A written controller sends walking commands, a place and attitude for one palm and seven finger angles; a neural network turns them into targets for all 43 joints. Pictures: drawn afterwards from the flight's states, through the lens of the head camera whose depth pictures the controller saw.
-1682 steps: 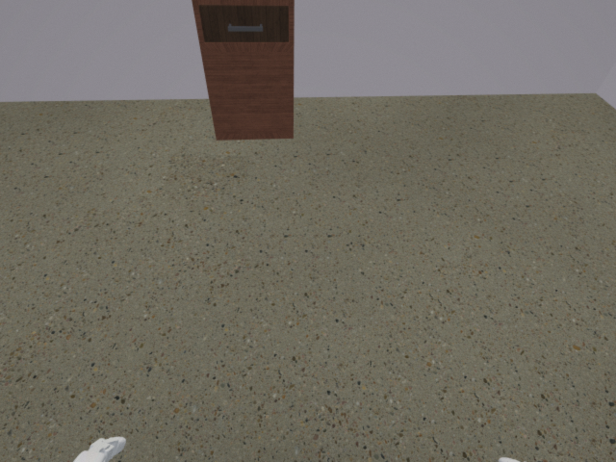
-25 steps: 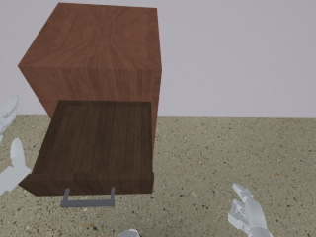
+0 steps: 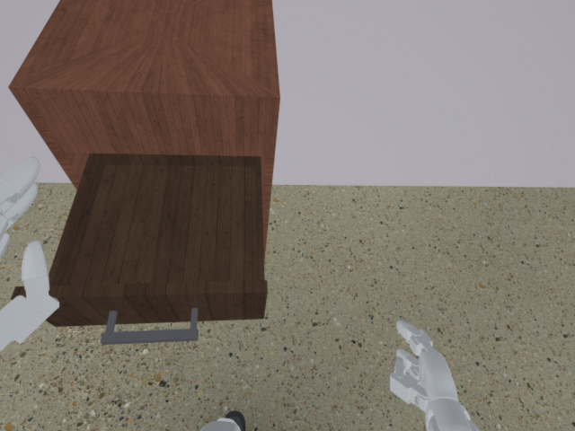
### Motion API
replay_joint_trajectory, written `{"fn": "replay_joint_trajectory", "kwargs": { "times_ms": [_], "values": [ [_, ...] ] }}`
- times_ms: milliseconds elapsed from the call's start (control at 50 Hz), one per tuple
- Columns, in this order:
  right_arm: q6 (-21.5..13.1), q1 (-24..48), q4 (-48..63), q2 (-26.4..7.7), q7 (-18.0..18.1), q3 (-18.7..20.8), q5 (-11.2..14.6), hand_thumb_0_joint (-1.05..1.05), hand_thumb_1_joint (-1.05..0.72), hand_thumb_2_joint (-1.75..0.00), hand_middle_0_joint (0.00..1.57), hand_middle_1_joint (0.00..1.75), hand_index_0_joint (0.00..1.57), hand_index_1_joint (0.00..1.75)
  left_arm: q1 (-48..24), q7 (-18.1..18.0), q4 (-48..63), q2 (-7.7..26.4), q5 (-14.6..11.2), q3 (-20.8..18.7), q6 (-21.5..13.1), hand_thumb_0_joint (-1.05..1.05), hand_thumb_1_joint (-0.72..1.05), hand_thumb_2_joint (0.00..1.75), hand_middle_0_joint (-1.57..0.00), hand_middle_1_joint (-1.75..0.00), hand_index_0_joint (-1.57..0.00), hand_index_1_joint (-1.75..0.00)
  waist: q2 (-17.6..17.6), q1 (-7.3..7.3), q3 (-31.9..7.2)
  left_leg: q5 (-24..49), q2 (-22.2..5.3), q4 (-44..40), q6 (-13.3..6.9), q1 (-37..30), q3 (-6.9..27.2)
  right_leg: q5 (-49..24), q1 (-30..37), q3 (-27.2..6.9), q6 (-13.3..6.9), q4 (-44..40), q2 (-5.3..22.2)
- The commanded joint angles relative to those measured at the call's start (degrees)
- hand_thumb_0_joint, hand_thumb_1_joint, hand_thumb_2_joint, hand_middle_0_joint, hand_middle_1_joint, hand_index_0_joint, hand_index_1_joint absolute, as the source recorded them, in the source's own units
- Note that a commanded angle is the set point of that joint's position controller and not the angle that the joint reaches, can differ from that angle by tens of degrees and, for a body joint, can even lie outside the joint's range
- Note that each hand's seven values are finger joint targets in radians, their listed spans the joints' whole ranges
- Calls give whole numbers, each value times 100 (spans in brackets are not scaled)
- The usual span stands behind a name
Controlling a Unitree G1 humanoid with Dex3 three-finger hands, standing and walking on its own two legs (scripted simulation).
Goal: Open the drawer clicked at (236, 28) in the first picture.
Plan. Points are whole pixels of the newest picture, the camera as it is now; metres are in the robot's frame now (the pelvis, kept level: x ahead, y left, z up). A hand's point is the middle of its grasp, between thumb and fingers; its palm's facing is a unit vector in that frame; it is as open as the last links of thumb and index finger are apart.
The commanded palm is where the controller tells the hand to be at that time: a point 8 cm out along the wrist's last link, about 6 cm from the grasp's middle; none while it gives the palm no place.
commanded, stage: step back with the hand held close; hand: left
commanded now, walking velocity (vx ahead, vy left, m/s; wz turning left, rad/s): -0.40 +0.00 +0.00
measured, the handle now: (152, 326) +0.28 +0.24 -0.16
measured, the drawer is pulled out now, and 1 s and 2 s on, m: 0.30 0.30 0.30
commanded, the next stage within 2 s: stop stepping back and stand still in 0.10 s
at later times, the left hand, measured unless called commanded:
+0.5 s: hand out of the picture +0.07 +0.18 +0.15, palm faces +0.38 -0.80 -0.46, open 7.4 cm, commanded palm -0.02 +0.23 +0.18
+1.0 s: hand out of the picture +0.01 +0.18 +0.15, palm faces +0.42 -0.82 -0.38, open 7.4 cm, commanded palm none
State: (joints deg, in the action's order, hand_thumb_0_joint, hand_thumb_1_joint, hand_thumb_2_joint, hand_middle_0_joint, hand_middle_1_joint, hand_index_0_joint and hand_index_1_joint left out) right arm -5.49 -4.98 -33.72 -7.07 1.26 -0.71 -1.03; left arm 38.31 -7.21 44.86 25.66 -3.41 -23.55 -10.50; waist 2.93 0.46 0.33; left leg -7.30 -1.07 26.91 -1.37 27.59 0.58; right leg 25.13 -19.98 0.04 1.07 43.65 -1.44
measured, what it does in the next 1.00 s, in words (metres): walks backwards: right foot, then left foot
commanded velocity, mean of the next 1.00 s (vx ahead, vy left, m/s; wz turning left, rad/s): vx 0.06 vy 0.05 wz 0.00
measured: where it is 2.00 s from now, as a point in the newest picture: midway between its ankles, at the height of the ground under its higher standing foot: outside the picture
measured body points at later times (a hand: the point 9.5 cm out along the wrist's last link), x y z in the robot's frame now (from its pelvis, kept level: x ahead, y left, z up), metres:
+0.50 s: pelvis -0.12 -0.06 -0.01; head -0.06 -0.05 +0.44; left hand +0.04 +0.22 +0.17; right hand +0.08 -0.31 -0.08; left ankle -0.19 +0.05 -0.74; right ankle -0.14 -0.14 -0.74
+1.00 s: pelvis -0.16 -0.06 +0.00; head -0.15 -0.03 +0.44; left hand -0.02 +0.23 +0.17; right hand +0.02 -0.28 -0.08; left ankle -0.16 +0.06 -0.74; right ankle -0.15 -0.13 -0.73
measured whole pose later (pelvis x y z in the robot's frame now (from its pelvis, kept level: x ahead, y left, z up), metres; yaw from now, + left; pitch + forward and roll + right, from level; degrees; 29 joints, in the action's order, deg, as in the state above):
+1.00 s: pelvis -0.16 -0.06 +0.00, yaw +6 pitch +0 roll +1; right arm -6.0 -13.4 -34.3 -10.9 3.0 0.5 -0.3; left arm 36.4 -10.1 37.0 21.2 -1.1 -17.3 -9.7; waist 5.0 -0.4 1.5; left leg -14.3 -0.4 29.2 -0.5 14.7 -3.5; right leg 22.7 -17.8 4.9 -1.1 37.1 -0.3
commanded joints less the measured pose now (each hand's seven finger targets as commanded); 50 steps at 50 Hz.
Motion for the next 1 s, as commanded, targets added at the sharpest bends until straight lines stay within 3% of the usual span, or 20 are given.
{"fn": "replay_joint_trajectory", "kwargs": {
  "times_ms": [0, 100, 120, 160, 200, 260, 340, 400, 440, 480, 520, 600, 640, 680, 760, 840, 860, 900, 960, 980],
  "values": [
    [-243, 239, 648, -1137, 97, 395, 16, 0, -90, -90, 20, 30, 20, 30, 137, -16, 909, 690, -106, -766, -306, 0, 90, 90, -20, -30, -20, -30, -1671, -10, -1597, 2833, -1302, -288, -578, -2217, 1272, -137, -95, -18, -20, -803, -18],
    [-124, 504, 900, -1186, 46, 396, 142, 0, -90, -90, 20, 30, 20, 30, 392, 176, 792, 897, -238, -1076, -435, 0, 90, 90, -20, -30, -20, -30, -1097, 139, -1688, 1456, -1051, 295, -346, -1540, 890, -1665, 940, 89, -52, -2301, 150],
    [-76, 504, 962, -1163, 30, 405, 172, 0, -90, -90, 20, 30, 20, 30, 396, 225, 795, 967, -228, -1107, -493, 0, 90, 90, -20, -30, -20, -30, -614, 147, -1637, 699, -716, 738, -158, -1349, 559, -2261, 1053, 130, -71, -2686, 332],
    [60, 457, 1079, -1103, 70, 563, 436, 0, -90, -90, 20, 30, 20, 30, 398, 193, 524, 893, -140, -936, -537, 0, 90, 90, -20, -30, -20, -30, 1791, 117, -1401, -2134, 667, 3568, 254, -157, -315, -5214, 896, -962, -374, -2858, 1755],
    [-46, 438, 934, -892, 187, 527, 401, 0, -90, -90, 20, 30, 20, 30, 707, 75, 11, 684, -137, -882, -509, 0, 90, 90, -20, -30, -20, -30, 1091, -43, -883, -2569, 532, 5771, 254, 686, 353, -5630, 529, -681, -937, -2305, 2161],
    [212, 580, 1010, -673, 346, 194, 233, 0, -90, -90, 20, 30, 20, 30, 409, -141, -441, 590, 75, -777, -326, 0, 90, 90, -20, -30, -20, -30, -238, -301, -485, -2281, 207, 4399, 242, 825, 45, -5763, 1087, -555, -969, -2040, 1782],
    [54, 292, 997, -1010, 369, 256, 242, 0, -90, -90, 20, 30, 20, 30, -100, -394, -48, 519, 170, -439, -411, 0, 90, 90, -20, -30, -20, -30, 357, -235, -687, -2148, 166, 1303, 3, -39, -172, -6329, 2032, -872, -741, -1605, 1827],
    [23, 27, 1034, -1047, 318, 345, 221, 0, -90, -90, 20, 30, 20, 30, 123, -507, 476, 506, 141, -408, -363, 0, 90, 90, -20, -30, -20, -30, 397, -261, -1204, -404, 354, -823, -72, -1224, -685, -6020, 2381, -418, -246, -1037, 1490],
    [-67, -96, 1159, -1147, 291, 467, 234, 0, -90, -90, 20, 30, 20, 30, 305, -539, 910, 701, 84, -523, -388, 0, 90, 90, -20, -30, -20, -30, -242, -190, -1186, 1211, -398, -952, -225, -2076, -242, -4706, 1692, -229, -116, -570, 1095],
    [-160, -274, 1124, -1224, 114, 549, 308, 0, -90, -90, 20, 30, 20, 30, 363, -405, 1199, 714, 62, -556, -446, 0, 90, 90, -20, -30, -20, -30, -971, -143, -1142, 2897, -1097, -531, -465, -3110, 287, -1692, 208, 170, 20, -148, 589],
    [-172, -129, 986, -1042, 68, 434, 213, 0, -90, -90, 20, 30, 20, 30, 504, -413, 1230, 984, 172, -946, -450, 0, 90, 90, -20, -30, -20, -30, -1838, -174, -779, 3173, -1045, -62, -487, -2781, 516, -435, -129, 509, -106, -969, 409],
    [-133, -89, 820, -1268, 88, 453, 306, 0, -90, -90, 20, 30, 20, 30, 329, -285, 189, 641, 54, -886, -476, 0, 90, 90, -20, -30, -20, -30, -647, -141, -27, -1055, -716, 2, -433, -260, 234, -855, 1527, 418, -152, -1983, 389],
    [-40, -208, 852, -1273, 125, 561, 397, 0, -90, -90, 20, 30, 20, 30, 507, -245, -476, 502, 3, -766, -414, 0, 90, 90, -20, -30, -20, -30, 826, -174, -138, -2115, 56, 1528, -175, 185, -284, 113, 1464, -1403, -516, -2835, 1207],
    [37, -209, 827, -1265, 68, 627, 381, 0, -90, -90, 20, 30, 20, 30, 98, -139, -644, 383, 24, -550, -430, 0, 90, 90, -20, -30, -20, -30, 983, -191, 6, -2148, 148, 3338, -78, 514, 27, 694, 887, -2536, -920, -3578, 2119],
    [34, -91, 745, -1075, 82, 391, 237, 0, -90, -90, 20, 30, 20, 30, -393, -144, -513, 342, 179, -214, -427, 0, 90, 90, -20, -30, -20, -30, 552, -274, -230, -1483, -101, 2335, -80, -337, -135, -234, 245, -967, -1023, -3163, 1724],
    [-222, -59, 787, -1064, 229, 327, 112, 0, -90, -90, 20, 30, 20, 30, -703, -346, 562, 425, 263, 72, -403, 0, 90, 90, -20, -30, -20, -30, -98, -200, -212, -1107, 33, -65, -212, -1674, -450, 223, 132, -635, -802, -2937, 1401],
    [-279, -163, 784, -1072, 263, 297, 90, 0, -90, -90, 20, 30, 20, 30, -634, -386, 725, 455, 259, 49, -431, 0, 90, 90, -20, -30, -20, -30, -616, -196, -125, -1091, 6, -552, -216, -1818, -356, 153, 158, -496, -680, -2623, 1171],
    [-346, -231, 883, -1229, 252, 326, 44, 0, -90, -90, 20, 30, 20, 30, -644, -449, 1085, 549, 231, -110, -497, 0, 90, 90, -20, -30, -20, -30, -1980, -85, -57, -1236, -1198, -1324, -624, -1900, 1532, -117, -254, 71, -260, -1034, 350],
    [-455, -257, 824, -913, 189, 252, 124, 0, -90, -90, 20, 30, 20, 30, -284, -477, 1041, 799, 230, -476, -396, 0, 90, 90, -20, -30, -20, -30, -1884, -48, -236, -246, -1384, -1219, -700, -1458, 1317, 228, -57, 216, -109, -193, 255],
    [-438, -460, -594, -1744, -206, 622, -91, 0, -90, -90, 20, 30, 20, 30, -1229, 298, -4318, -954, 788, 1867, 669, 0, 90, 90, -20, -30, -20, -30, -1796, -591, 263, 1376, -1209, -302, -703, -1161, 1289, 171, -891, 137, -161, 567, 356]
  ]
}}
